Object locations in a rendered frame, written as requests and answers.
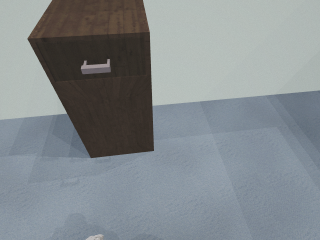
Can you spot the drawer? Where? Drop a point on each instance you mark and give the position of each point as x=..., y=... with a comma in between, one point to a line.
x=65, y=58

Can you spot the cabinet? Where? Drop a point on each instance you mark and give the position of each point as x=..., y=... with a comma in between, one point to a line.
x=113, y=115

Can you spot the handle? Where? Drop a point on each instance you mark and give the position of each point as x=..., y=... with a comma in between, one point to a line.
x=96, y=68

